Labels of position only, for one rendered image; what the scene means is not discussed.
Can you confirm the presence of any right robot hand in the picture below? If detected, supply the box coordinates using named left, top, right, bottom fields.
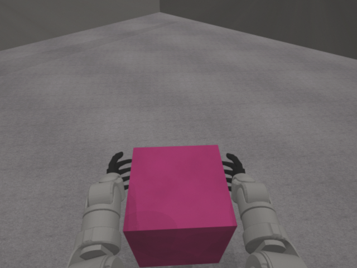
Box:
left=222, top=153, right=245, bottom=191

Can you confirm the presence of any left robot hand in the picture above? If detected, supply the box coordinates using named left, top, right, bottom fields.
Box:
left=107, top=152, right=132, bottom=190

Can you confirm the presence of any robot left forearm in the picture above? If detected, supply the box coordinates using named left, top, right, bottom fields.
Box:
left=66, top=173, right=126, bottom=268

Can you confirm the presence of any robot right forearm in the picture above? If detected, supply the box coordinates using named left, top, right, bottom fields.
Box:
left=231, top=173, right=304, bottom=262

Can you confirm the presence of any left robot upper arm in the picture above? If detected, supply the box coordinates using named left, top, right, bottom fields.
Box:
left=69, top=254, right=124, bottom=268

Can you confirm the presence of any carton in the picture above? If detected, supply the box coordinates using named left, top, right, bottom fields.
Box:
left=123, top=145, right=237, bottom=267

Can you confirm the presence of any right robot upper arm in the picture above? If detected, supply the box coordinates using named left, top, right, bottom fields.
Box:
left=245, top=250, right=307, bottom=268

